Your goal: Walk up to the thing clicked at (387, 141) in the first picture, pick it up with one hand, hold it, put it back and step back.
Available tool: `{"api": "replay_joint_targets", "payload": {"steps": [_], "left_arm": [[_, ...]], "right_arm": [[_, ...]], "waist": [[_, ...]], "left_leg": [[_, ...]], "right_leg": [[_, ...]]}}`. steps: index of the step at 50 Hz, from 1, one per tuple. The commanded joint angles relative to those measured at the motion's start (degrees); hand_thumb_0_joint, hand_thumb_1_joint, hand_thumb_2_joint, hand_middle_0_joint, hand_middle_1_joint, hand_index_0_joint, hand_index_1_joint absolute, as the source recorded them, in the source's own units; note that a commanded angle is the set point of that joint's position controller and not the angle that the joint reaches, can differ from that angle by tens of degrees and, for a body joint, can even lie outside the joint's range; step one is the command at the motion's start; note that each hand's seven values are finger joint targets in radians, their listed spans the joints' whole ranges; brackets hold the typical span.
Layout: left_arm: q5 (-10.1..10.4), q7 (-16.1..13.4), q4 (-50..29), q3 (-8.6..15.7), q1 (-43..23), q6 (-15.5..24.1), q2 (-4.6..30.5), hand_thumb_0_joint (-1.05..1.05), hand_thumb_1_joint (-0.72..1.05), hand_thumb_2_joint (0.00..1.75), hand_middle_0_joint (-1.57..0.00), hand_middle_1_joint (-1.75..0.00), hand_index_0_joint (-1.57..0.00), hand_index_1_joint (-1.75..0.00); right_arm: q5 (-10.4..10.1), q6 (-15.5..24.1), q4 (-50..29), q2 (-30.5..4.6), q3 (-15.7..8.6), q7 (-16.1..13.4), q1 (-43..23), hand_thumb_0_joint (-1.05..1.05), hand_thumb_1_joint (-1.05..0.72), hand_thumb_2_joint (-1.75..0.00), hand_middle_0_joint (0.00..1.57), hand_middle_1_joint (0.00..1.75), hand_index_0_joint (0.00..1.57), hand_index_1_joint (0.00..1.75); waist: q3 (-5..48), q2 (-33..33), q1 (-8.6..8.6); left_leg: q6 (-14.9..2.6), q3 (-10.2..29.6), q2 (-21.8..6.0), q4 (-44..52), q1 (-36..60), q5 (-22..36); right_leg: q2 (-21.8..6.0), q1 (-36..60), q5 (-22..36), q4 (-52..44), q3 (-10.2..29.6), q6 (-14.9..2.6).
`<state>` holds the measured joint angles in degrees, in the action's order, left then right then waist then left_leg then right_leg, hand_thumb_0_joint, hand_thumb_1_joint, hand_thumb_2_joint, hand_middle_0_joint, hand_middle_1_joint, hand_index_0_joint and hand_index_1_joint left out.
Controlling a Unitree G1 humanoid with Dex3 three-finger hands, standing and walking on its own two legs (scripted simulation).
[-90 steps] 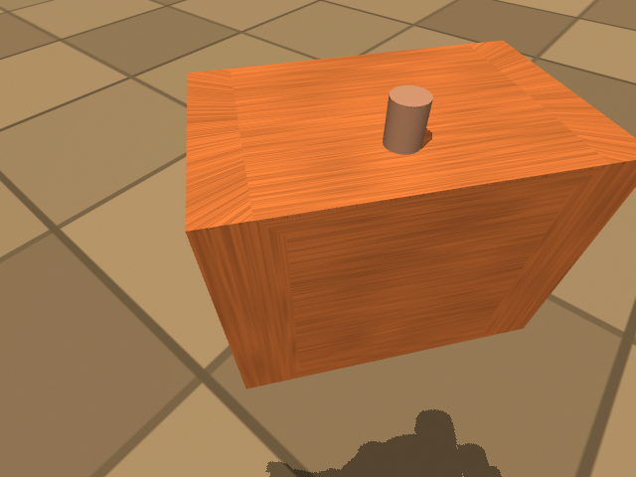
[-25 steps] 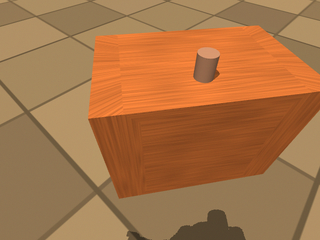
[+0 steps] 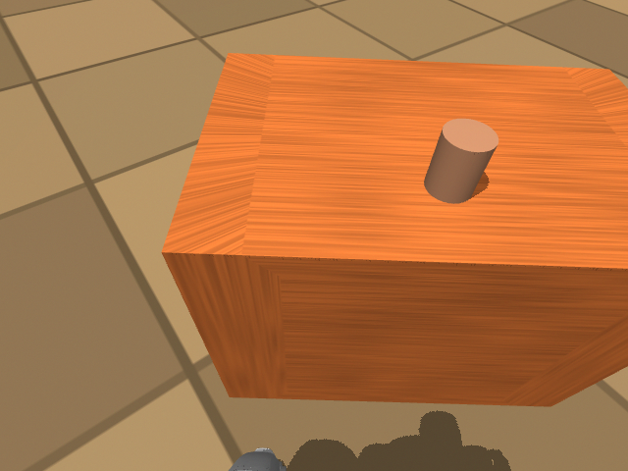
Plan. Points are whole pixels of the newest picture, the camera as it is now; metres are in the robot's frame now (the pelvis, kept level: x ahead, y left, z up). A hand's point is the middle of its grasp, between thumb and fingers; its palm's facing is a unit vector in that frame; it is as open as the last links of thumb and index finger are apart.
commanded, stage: walk up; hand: right
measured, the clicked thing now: (458, 162) +0.60 -0.18 +0.05
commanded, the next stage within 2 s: stand in 1.94 s
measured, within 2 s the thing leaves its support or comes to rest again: neither
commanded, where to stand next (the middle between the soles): +0.12 +0.01 m, yaw +3 degrees
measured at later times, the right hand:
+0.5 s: hand out of the picture +0.17 -0.29 -0.16, palm faces -0.07 +0.94 -0.34, open 7.3 cm
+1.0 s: hand out of the picture +0.17 -0.25 -0.14, palm faces -0.11 +0.92 -0.38, open 7.3 cm
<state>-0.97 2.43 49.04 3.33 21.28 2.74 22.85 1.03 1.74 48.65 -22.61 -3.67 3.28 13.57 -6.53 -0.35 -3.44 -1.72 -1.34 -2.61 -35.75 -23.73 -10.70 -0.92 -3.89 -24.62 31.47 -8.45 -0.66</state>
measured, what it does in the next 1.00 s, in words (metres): steps on the spot: left foot, then right foot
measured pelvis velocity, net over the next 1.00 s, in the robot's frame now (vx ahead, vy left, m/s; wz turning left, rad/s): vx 0.05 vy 0.00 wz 0.10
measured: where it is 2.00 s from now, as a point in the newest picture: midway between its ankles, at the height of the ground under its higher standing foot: outside the picture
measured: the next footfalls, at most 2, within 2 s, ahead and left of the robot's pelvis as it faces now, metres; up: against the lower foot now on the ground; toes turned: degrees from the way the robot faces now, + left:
left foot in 0.02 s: +0.15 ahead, +0.11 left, +0.00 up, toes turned +3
right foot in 0.34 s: +0.13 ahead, -0.14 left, +0.00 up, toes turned +4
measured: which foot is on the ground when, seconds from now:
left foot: up 0.00-0.00, down 0.02-0.38, up 0.40-0.64, down 0.66-1.00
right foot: down 0.00-0.04, up 0.06-0.32, down 0.34-1.00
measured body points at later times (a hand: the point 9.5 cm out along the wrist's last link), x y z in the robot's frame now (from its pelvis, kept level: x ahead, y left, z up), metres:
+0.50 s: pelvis +0.05 -0.02 -0.01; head +0.08 -0.06 +0.44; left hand +0.10 +0.30 -0.10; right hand +0.17 -0.33 -0.14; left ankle +0.05 +0.12 -0.67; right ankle +0.10 -0.16 -0.72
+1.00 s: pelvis +0.05 +0.00 +0.00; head +0.07 +0.01 +0.45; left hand +0.10 +0.31 -0.13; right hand +0.18 -0.30 -0.12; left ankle +0.02 +0.12 -0.72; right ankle +0.09 -0.14 -0.72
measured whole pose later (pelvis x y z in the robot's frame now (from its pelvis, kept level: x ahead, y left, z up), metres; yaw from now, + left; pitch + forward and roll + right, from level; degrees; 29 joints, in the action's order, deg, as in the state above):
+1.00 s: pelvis +0.05 +0.00 +0.00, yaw +6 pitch -2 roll +0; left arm -0.2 0.4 56.5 0.5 9.4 0.8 21.2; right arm -0.1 0.2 54.8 -21.5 -1.2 -0.1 8.3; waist -5.3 0.0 -0.1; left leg 0.3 1.8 -0.2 -37.7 -13.3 -22.0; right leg -3.0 -16.8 -16.9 36.2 -0.7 1.8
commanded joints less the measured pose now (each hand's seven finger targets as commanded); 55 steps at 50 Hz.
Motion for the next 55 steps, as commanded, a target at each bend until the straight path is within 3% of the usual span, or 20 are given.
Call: {"api": "replay_joint_targets", "payload": {"steps": [1,2,3,9,14,16,18,19,20,24,28,32,34,36,39,42,45,48,51,55], "left_arm": [[0.8,-2.0,-6.7,2.0,0.8,0.8,9.1,0.00,0.90,0.90,-0.20,-0.30,-0.20,-0.30],[1.6,-2.1,-6.9,1.4,4.2,0.6,5.7,0.00,0.90,0.90,-0.20,-0.30,-0.20,-0.30],[1.2,-2.9,-5.4,2.9,3.9,-0.6,11.2,0.00,0.90,0.90,-0.20,-0.30,-0.20,-0.30],[1.1,-2.1,-3.0,2.3,3.2,-1.8,9.3,0.00,0.90,0.90,-0.20,-0.30,-0.20,-0.30],[1.3,-3.3,-1.4,2.5,2.6,-0.6,8.4,0.00,0.90,0.90,-0.20,-0.30,-0.20,-0.30],[0.7,-3.8,-0.5,3.4,3.9,-0.4,10.4,0.00,0.90,0.90,-0.20,-0.30,-0.20,-0.30],[-0.8,-4.3,-2.0,5.1,2.4,0.0,16.9,0.00,0.90,0.90,-0.20,-0.30,-0.20,-0.30],[-0.9,-4.3,-4.0,5.5,-2.3,0.1,20.4,0.00,0.90,0.90,-0.20,-0.30,-0.20,-0.30],[-1.0,-4.6,-5.2,5.7,-6.5,0.0,22.0,0.00,0.90,0.90,-0.20,-0.30,-0.20,-0.30],[-0.8,-4.8,-4.5,4.5,-10.3,0.0,15.6,0.00,0.90,0.90,-0.20,-0.30,-0.20,-0.30],[-2.1,-4.2,-4.6,4.5,-7.8,-0.2,15.2,0.00,0.90,0.90,-0.20,-0.30,-0.20,-0.30],[-0.4,-3.3,-4.1,4.0,-10.0,-1.5,15.3,0.00,0.90,0.90,-0.20,-0.30,-0.20,-0.30],[1.1,-3.4,-4.5,1.0,-8.4,-2.0,7.7,0.00,0.90,0.90,-0.20,-0.30,-0.20,-0.30],[0.7,-4.2,-2.8,2.3,-13.7,-2.4,12.9,0.00,0.90,0.90,-0.20,-0.30,-0.20,-0.30],[1.4,-3.4,0.0,1.9,-10.9,-1.5,11.2,0.00,0.90,0.90,-0.20,-0.30,-0.20,-0.30],[1.2,-3.3,2.2,1.5,-9.7,-0.8,9.6,0.00,0.90,0.90,-0.20,-0.30,-0.20,-0.30],[0.3,-3.9,3.7,1.8,-8.6,0.2,13.4,0.00,0.90,0.90,-0.20,-0.30,-0.20,-0.30],[0.6,-3.0,2.8,1.0,-16.4,-0.3,14.0,0.00,0.90,0.90,-0.20,-0.30,-0.20,-0.30],[0.7,-2.6,4.6,-0.2,-15.6,-0.7,10.9,0.00,0.90,0.90,-0.20,-0.30,-0.20,-0.30],[0.8,-2.6,6.9,-0.2,-15.8,0.0,11.1,0.00,0.90,0.90,-0.20,-0.30,-0.20,-0.30]], "right_arm": [[0.6,2.5,-2.2,-14.3,-5.0,-2.4,11.3,0.00,-0.90,-0.90,0.20,0.30,0.20,0.30],[1.0,2.8,-3.7,-18.1,-5.7,-3.1,12.5,0.00,-0.90,-0.90,0.20,0.30,0.20,0.30],[-1.2,2.6,-4.3,-18.4,-5.9,-3.3,11.7,0.00,-0.90,-0.90,0.20,0.30,0.20,0.30],[-1.2,2.2,-6.3,-13.0,-2.6,-4.3,0.6,0.00,-0.90,-0.90,0.20,0.30,0.20,0.30],[-0.7,0.5,-7.1,-13.3,-2.1,-3.7,-2.7,0.00,-0.90,-0.90,0.20,0.30,0.20,0.30],[-1.1,-1.2,-8.2,-12.6,-2.1,-3.3,-5.3,0.00,-0.90,-0.90,0.20,0.30,0.20,0.30],[-1.4,-2.6,-9.1,-8.7,-1.4,-3.3,-4.5,0.00,-0.90,-0.90,0.20,0.30,0.20,0.30],[-0.9,-3.7,-8.6,-8.2,-1.5,-3.8,-3.1,0.00,-0.90,-0.90,0.20,0.30,0.20,0.30],[-0.1,-4.3,-7.8,-11.4,-2.8,-4.3,-3.7,0.00,-0.90,-0.90,0.20,0.30,0.20,0.30],[-1.1,-3.8,-3.4,-11.0,-3.4,-3.0,1.3,0.00,-0.90,-0.90,0.20,0.30,0.20,0.30],[-0.8,-3.0,-2.7,-10.7,-2.7,-2.5,-0.3,0.00,-0.90,-0.90,0.20,0.30,0.20,0.30],[0.1,-0.7,0.9,-9.4,-2.0,-3.3,4.4,0.00,-0.90,-0.90,0.20,0.30,0.20,0.30],[1.5,0.5,0.9,-14.6,-3.0,-4.3,2.8,0.00,-0.90,-0.90,0.20,0.30,0.20,0.30],[0.3,0.4,0.1,-20.6,-3.6,-4.0,-2.9,0.00,-0.90,-0.90,0.20,0.30,0.20,0.30],[0.6,0.6,0.1,-13.2,-1.2,-4.2,-6.5,0.00,-0.90,-0.90,0.20,0.30,0.20,0.30],[-0.5,0.3,2.0,-13.9,-1.2,-4.0,-5.0,0.00,-0.90,-0.90,0.20,0.30,0.20,0.30],[-1.9,-0.2,1.5,-10.3,-0.2,-4.2,-3.7,0.00,-0.90,-0.90,0.20,0.30,0.20,0.30],[-0.9,-0.4,4.6,-9.9,-0.4,-4.4,-1.4,0.00,-0.90,-0.90,0.20,0.30,0.20,0.30],[-0.7,0.3,4.6,-12.4,-0.5,-3.8,-8.0,0.00,-0.90,-0.90,0.20,0.30,0.20,0.30],[-0.8,0.5,6.0,-11.1,0.4,-3.7,-9.1,0.00,-0.90,-0.90,0.20,0.30,0.20,0.30]], "waist": [[11.7,10.8,7.13],[15.8,19.0,6.14],[17.2,10.4,6.60],[4.6,6.9,1.98],[8.5,11.2,1.72],[9.9,9.1,0.40],[8.1,-6.3,0.02],[5.4,-11.9,1.43],[3.1,-12.6,1.23],[4.0,-9.9,3.48],[8.5,-13.5,0.18],[10.9,-12.1,3.59],[9.9,6.6,2.95],[4.2,10.4,4.43],[2.4,9.8,1.71],[5.3,12.1,1.71],[11.4,3.7,2.32],[9.1,-2.4,5.54],[6.5,0.5,2.94],[7.4,0.2,3.03]], "left_leg": [[-6.33,6.3,-3.3,8.6,27.0,13.5],[-13.25,29.2,-17.6,8.2,35.7,22.5],[-19.19,36.4,-22.1,12.3,31.8,17.5],[-10.54,10.0,-10.3,11.9,6.6,20.6],[-10.82,8.5,-9.7,4.1,3.9,25.6],[-7.37,7.5,-6.5,-1.0,-0.3,12.4],[-1.77,3.6,1.9,-14.3,-9.0,-6.8],[0.16,4.4,6.2,-26.2,-7.6,-24.9],[0.57,8.8,3.6,-32.4,-6.5,-25.6],[1.16,8.7,4.5,-32.3,-4.8,-16.5],[2.29,3.1,3.7,-15.5,-5.4,-20.6],[1.42,-1.1,4.5,11.6,10.0,-9.6],[-2.82,21.6,-8.2,16.5,17.7,2.3],[-13.74,33.3,-18.6,17.0,3.7,-4.2],[-7.51,13.3,-7.6,9.9,7.8,13.5],[-4.65,10.1,-5.6,3.6,10.1,22.8],[-1.35,6.9,-2.3,-1.5,7.8,14.7],[-0.74,6.8,-0.3,5.5,12.4,-7.2],[-3.36,12.5,-5.4,11.7,9.4,-3.4],[-1.50,8.4,-3.2,11.8,9.6,0.5]], "right_leg": [[-5.3,-15.3,28.1,23.0,2.1,-3.56],[2.3,-27.7,-4.5,34.5,2.8,-0.94],[0.2,-26.4,-10.7,38.4,8.4,-1.66],[-3.8,-18.0,-1.7,26.1,9.7,-1.28],[-1.2,-9.4,8.3,10.3,5.8,0.10],[0.4,-4.4,14.8,4.6,4.6,-0.86],[-12.9,-5.6,14.2,-6.1,22.8,-5.55],[-25.6,-15.0,12.2,-13.9,37.2,-12.73],[-28.2,-19.6,11.2,-14.5,41.0,-17.72],[-14.8,-16.8,9.9,-7.9,20.3,-10.84],[-12.7,-5.2,1.1,-6.3,18.4,-10.39],[-13.2,-8.8,21.6,6.0,14.6,-8.90],[-6.1,-23.1,11.8,21.6,8.8,-1.42],[-3.5,-21.0,-9.7,21.1,11.6,-0.34],[-2.8,-18.9,-2.3,14.3,9.8,-1.03],[0.0,-10.6,10.0,-0.1,5.2,-1.02],[-6.6,-0.8,32.6,-1.5,14.3,-4.48],[-11.7,-11.2,18.8,-3.4,19.1,-6.89],[-3.8,-10.5,14.6,-1.1,10.8,-1.91],[-5.8,-5.3,21.3,-4.4,13.0,-2.54]]}}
